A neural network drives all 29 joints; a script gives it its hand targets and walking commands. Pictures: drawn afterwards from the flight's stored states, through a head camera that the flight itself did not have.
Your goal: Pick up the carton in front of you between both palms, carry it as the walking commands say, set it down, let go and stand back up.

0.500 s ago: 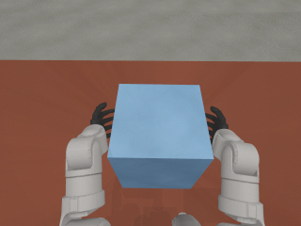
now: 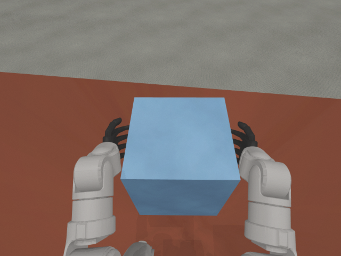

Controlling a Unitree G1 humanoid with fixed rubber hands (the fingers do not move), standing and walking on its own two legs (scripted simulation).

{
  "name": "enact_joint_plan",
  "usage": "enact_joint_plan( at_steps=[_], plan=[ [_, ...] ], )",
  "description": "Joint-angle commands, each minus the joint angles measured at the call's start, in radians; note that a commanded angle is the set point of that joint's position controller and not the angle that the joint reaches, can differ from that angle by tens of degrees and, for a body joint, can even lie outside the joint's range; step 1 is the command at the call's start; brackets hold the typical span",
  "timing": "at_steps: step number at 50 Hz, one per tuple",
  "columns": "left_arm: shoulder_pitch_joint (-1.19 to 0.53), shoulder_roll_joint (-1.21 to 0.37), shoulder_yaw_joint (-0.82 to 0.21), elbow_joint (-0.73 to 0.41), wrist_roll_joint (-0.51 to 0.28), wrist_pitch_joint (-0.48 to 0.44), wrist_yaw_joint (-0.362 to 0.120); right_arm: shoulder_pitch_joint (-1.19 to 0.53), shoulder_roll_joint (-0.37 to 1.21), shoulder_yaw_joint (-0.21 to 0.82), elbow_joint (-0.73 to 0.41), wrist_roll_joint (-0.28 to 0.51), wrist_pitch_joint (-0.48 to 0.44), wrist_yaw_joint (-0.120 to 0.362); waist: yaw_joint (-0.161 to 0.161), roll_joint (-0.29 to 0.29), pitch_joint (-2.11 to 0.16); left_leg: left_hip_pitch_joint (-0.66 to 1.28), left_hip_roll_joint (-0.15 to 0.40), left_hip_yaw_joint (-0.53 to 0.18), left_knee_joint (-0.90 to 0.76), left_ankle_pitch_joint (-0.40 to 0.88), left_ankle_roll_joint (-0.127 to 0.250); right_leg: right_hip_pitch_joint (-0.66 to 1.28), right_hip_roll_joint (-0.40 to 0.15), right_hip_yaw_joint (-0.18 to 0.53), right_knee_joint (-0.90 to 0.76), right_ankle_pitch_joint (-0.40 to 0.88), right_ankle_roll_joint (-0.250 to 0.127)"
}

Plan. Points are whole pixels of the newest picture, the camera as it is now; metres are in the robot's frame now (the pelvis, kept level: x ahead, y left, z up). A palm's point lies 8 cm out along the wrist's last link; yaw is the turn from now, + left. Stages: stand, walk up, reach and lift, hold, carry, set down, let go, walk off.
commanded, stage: carry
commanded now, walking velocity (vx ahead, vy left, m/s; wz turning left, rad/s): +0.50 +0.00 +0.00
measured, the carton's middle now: (178, 160) +0.35 +0.02 +0.02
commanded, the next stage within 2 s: none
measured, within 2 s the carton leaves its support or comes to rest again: neither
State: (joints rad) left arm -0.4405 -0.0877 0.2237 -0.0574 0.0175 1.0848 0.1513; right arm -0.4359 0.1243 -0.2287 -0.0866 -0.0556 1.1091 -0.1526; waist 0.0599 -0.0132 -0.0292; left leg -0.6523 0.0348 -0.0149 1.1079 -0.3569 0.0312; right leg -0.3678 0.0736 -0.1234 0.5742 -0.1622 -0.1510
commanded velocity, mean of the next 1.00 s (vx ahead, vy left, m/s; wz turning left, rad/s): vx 0.50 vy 0.00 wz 0.00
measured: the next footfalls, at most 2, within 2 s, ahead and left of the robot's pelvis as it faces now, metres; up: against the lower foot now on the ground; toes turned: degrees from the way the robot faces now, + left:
left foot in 0.30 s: +0.36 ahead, +0.07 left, -0.05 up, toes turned +1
right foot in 0.80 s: +0.68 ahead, -0.05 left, -0.09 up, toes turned -4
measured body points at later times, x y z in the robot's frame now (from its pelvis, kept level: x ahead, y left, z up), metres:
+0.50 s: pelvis +0.32 +0.04 -0.05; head +0.35 +0.05 +0.40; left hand +0.67 +0.16 +0.03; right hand +0.64 -0.14 +0.03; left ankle +0.32 +0.07 -0.77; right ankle +0.31 -0.10 -0.70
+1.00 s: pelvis +0.63 -0.01 -0.10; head +0.65 -0.02 +0.35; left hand +0.96 +0.15 -0.01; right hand +0.98 -0.15 -0.02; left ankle +0.60 +0.12 -0.74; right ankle +0.65 -0.05 -0.82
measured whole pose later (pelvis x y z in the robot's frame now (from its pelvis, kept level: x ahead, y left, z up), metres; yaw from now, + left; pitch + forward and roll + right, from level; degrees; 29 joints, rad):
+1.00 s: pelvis +0.63 -0.01 -0.10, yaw +0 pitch +5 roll +1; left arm -0.43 -0.09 0.22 -0.04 0.03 1.10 0.16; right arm -0.44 0.11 -0.22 -0.05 -0.05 1.12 -0.15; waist 0.05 -0.01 -0.05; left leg -0.60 0.01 -0.01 1.20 -0.42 0.04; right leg -0.41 0.07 -0.12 0.60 -0.13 -0.14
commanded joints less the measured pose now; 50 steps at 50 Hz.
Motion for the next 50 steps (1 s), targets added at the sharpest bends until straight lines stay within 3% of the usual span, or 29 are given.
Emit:
enact_joint_plan(
  at_steps=[1, 5, 10, 12, 13, 14, 15, 16, 17, 18, 19, 20, 22, 26, 29, 32, 35, 37, 38, 39, 40, 41, 42, 43, 44, 45, 46, 48, 50],
  plan=[
    [-0.666, -0.926, -0.752, -0.125, -0.347, -0.033, -0.147, -0.590, 0.832, 0.673, -0.068, 0.223, -0.058, 0.089, -0.001, -0.072, -0.413, -0.101, 0.008, 0.032, -0.108, 0.135, -0.007, 0.414, -0.289, 0.324, -0.136, 0.610, -0.041],
    [-0.619, -0.887, -0.752, -0.138, -0.337, -0.041, -0.145, -0.584, 0.801, 0.697, -0.115, 0.228, -0.066, 0.086, 0.025, -0.082, -0.394, -0.100, -0.031, 0.084, -0.321, 0.326, 0.007, 0.496, -0.208, 0.233, -0.100, 0.718, 0.003],
    [-0.543, -0.814, -0.724, -0.102, -0.309, -0.021, -0.129, -0.536, 0.723, 0.684, -0.117, 0.218, -0.035, 0.081, 0.068, -0.088, -0.333, 0.017, -0.090, 0.142, -0.636, 0.539, 0.046, 0.538, -0.163, 0.178, -0.010, 0.649, 0.009],
    [-0.528, -0.796, -0.710, -0.073, -0.299, -0.008, -0.124, -0.507, 0.686, 0.649, -0.087, 0.195, -0.019, 0.077, 0.025, -0.093, -0.346, 0.218, -0.109, 0.159, -0.703, 0.578, 0.073, 0.452, -0.166, 0.153, 0.116, 0.686, 0.028],
    [-0.538, -0.789, -0.705, -0.060, -0.295, -0.003, -0.123, -0.492, 0.669, 0.627, -0.070, 0.179, -0.013, 0.074, -0.025, -0.081, -0.374, 0.362, -0.097, 0.161, -0.746, 0.598, 0.077, 0.395, -0.161, 0.118, 0.242, 0.674, 0.057],
    [-0.555, -0.781, -0.699, -0.047, -0.287, 0.001, -0.121, -0.476, 0.650, 0.605, -0.056, 0.165, -0.008, 0.072, -0.080, -0.047, -0.406, 0.562, -0.033, 0.115, -0.737, 0.641, 0.075, 0.252, -0.138, 0.091, 0.406, 0.507, 0.085],
    [-0.567, -0.775, -0.684, -0.037, -0.278, 0.005, -0.117, -0.461, 0.625, 0.582, -0.043, 0.156, -0.002, 0.070, -0.076, 0.068, -0.447, 0.791, 0.156, -0.077, -0.564, 0.975, 0.080, -0.002, -0.090, 0.080, 0.595, -0.022, 0.103],
    [-0.573, -0.772, -0.674, -0.012, -0.273, 0.020, -0.111, -0.477, 0.599, 0.559, -0.005, 0.146, 0.000, 0.062, -0.114, 0.261, -0.524, 1.027, 0.366, -0.431, -0.493, 1.146, 0.267, -0.286, 0.037, 0.107, 0.857, -0.471, 0.151],
    [-0.576, -0.768, -0.667, -0.017, -0.274, 0.025, -0.101, -0.489, 0.606, 0.575, 0.003, 0.171, 0.003, 0.060, -0.144, 0.262, -0.583, 1.096, 0.417, -0.595, -0.546, 0.767, 0.371, -0.462, 0.003, 0.168, 1.009, -0.481, 0.143],
    [-0.593, -0.787, -0.656, -0.046, -0.271, 0.025, -0.095, -0.506, 0.675, 0.609, -0.017, 0.217, -0.002, 0.069, -0.140, 0.180, -0.531, 0.967, 0.338, -0.587, -0.627, 0.444, 0.344, -0.503, -0.040, 0.179, 0.956, -0.399, 0.103],
    [-0.632, -0.831, -0.646, -0.067, -0.262, 0.019, -0.093, -0.587, 0.752, 0.648, -0.066, 0.262, -0.009, 0.085, -0.118, 0.050, -0.449, 0.809, 0.279, -0.507, -0.678, 0.337, 0.283, -0.457, -0.073, 0.176, 0.852, -0.323, 0.097],
    [-0.645, -0.859, -0.634, -0.071, -0.249, 0.010, -0.093, -0.676, 0.813, 0.691, -0.108, 0.309, -0.018, 0.101, -0.097, 0.009, -0.397, 0.685, 0.258, -0.436, -0.709, 0.354, 0.252, -0.404, -0.093, 0.169, 0.762, -0.283, 0.099],
    [-0.636, -0.893, -0.631, -0.075, -0.218, -0.010, -0.098, -0.764, 0.888, 0.737, -0.130, 0.366, -0.042, 0.126, -0.074, 0.032, -0.375, 0.534, 0.221, -0.342, -0.746, 0.347, 0.210, -0.296, -0.111, 0.155, 0.648, -0.244, 0.110],
    [-0.566, -0.892, -0.670, -0.070, -0.185, -0.040, -0.098, -0.680, 0.890, 0.760, -0.103, 0.376, -0.070, 0.142, -0.103, 0.108, -0.407, 0.672, 0.177, -0.206, -0.684, 0.738, 0.176, -0.385, -0.118, 0.109, 0.463, -0.089, 0.124],
    [-0.538, -0.870, -0.689, -0.093, -0.185, -0.049, -0.096, -0.628, 0.861, 0.758, -0.100, 0.365, -0.078, 0.143, -0.124, 0.118, -0.411, 0.757, 0.128, -0.129, -0.643, 0.896, 0.136, -0.409, -0.100, 0.082, 0.311, 0.068, 0.114],
    [-0.559, -0.842, -0.704, -0.136, -0.200, -0.044, -0.095, -0.614, 0.825, 0.753, -0.120, 0.362, -0.075, 0.139, -0.156, 0.110, -0.375, 0.786, 0.071, -0.074, -0.622, 0.897, 0.116, -0.373, -0.059, 0.029, 0.116, 0.213, 0.102],
    [-0.533, -0.785, -0.689, -0.137, -0.194, -0.021, -0.090, -0.566, 0.774, 0.733, -0.102, 0.342, -0.060, 0.128, -0.177, 0.111, -0.338, 0.786, 0.047, -0.049, -0.571, 0.815, 0.114, -0.279, -0.025, -0.002, -0.078, 0.358, 0.081],
    [-0.501, -0.736, -0.659, -0.113, -0.178, -0.001, -0.085, -0.547, 0.745, 0.719, -0.079, 0.331, -0.044, 0.119, -0.154, 0.121, -0.325, 0.748, 0.053, -0.037, -0.486, 0.805, 0.099, -0.151, -0.019, -0.001, -0.164, 0.419, 0.056],
    [-0.477, -0.711, -0.638, -0.096, -0.167, 0.008, -0.082, -0.547, 0.736, 0.714, -0.069, 0.327, -0.035, 0.114, -0.119, 0.130, -0.343, 0.717, 0.054, -0.018, -0.398, 0.850, 0.082, -0.043, -0.014, -0.011, -0.185, 0.411, 0.045],
    [-0.460, -0.692, -0.617, -0.083, -0.156, 0.016, -0.078, -0.554, 0.728, 0.706, -0.060, 0.325, -0.026, 0.110, -0.072, 0.113, -0.374, 0.654, 0.041, 0.028, -0.256, 0.816, 0.056, 0.112, -0.032, -0.013, -0.235, 0.443, 0.042],
    [-0.450, -0.672, -0.595, -0.075, -0.145, 0.024, -0.076, -0.565, 0.715, 0.694, -0.053, 0.319, -0.018, 0.103, -0.029, 0.051, -0.410, 0.471, 0.013, 0.043, -0.073, 0.554, 0.035, 0.328, -0.127, 0.075, -0.170, 0.528, 0.048],
    [-0.449, -0.643, -0.570, -0.055, -0.137, 0.032, -0.073, -0.584, 0.715, 0.686, -0.041, 0.314, -0.007, 0.097, -0.040, -0.118, -0.468, 0.202, -0.052, 0.052, 0.104, -0.114, 0.023, 0.567, -0.347, 0.312, 0.058, 0.927, 0.018],
    [-0.496, -0.620, -0.561, -0.037, -0.153, 0.041, -0.063, -0.585, 0.711, 0.671, -0.023, 0.319, 0.006, 0.090, 0.006, -0.295, -0.572, -0.104, -0.143, -0.008, 0.406, -0.318, -0.029, 0.808, -0.517, 0.660, 0.019, 0.733, -0.204],
    [-0.465, -0.677, -0.577, -0.027, -0.180, 0.042, -0.066, -0.601, 0.703, 0.669, -0.064, 0.312, 0.010, 0.081, 0.025, -0.213, -0.569, -0.158, -0.090, -0.035, 0.420, -0.246, 0.006, 0.730, -0.475, 0.719, -0.070, 0.301, -0.211],
    [-0.518, -0.735, -0.602, -0.060, -0.211, 0.037, -0.077, -0.646, 0.740, 0.665, -0.079, 0.307, 0.009, 0.078, 0.012, -0.137, -0.500, -0.156, -0.061, -0.037, 0.358, -0.182, 0.020, 0.599, -0.396, 0.651, -0.130, 0.142, -0.160],
    [-0.588, -0.797, -0.639, -0.086, -0.247, 0.032, -0.092, -0.662, 0.774, 0.651, -0.074, 0.294, 0.004, 0.079, -0.007, -0.030, -0.439, -0.119, -0.041, -0.031, 0.280, -0.122, 0.019, 0.466, -0.368, 0.587, -0.164, 0.125, -0.123],
    [-0.660, -0.853, -0.676, -0.110, -0.284, 0.022, -0.107, -0.664, 0.802, 0.638, -0.073, 0.278, -0.005, 0.083, -0.020, -0.008, -0.410, -0.079, -0.018, -0.033, 0.221, -0.091, 0.018, 0.365, -0.363, 0.541, -0.184, 0.126, -0.116],
    [-0.725, -0.924, -0.723, -0.124, -0.331, -0.005, -0.130, -0.659, 0.842, 0.643, -0.059, 0.257, -0.025, 0.092, -0.034, -0.014, -0.392, -0.017, 0.003, -0.022, 0.108, -0.057, 0.003, 0.261, -0.332, 0.471, -0.203, 0.125, -0.091],
    [-0.718, -0.945, -0.743, -0.120, -0.345, -0.026, -0.143, -0.629, 0.856, 0.658, -0.045, 0.243, -0.046, 0.096, -0.025, -0.050, -0.404, -0.045, 0.012, -0.002, 0.017, -0.008, -0.006, 0.300, -0.319, 0.416, -0.179, 0.284, -0.086]
  ],
)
